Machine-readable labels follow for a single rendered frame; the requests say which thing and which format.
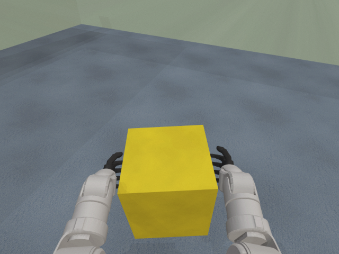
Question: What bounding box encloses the robot left hand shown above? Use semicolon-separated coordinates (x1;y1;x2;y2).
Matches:
103;152;123;188

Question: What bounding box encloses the robot right hand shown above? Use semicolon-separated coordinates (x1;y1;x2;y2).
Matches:
210;146;234;183

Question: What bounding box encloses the right robot forearm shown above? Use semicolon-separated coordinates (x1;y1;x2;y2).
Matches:
218;165;282;254

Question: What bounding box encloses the left robot forearm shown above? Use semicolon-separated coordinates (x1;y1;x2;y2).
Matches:
53;169;117;254

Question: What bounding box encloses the right robot upper arm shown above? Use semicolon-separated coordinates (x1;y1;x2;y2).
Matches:
226;242;280;254

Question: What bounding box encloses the carton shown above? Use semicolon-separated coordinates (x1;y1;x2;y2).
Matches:
117;125;218;239

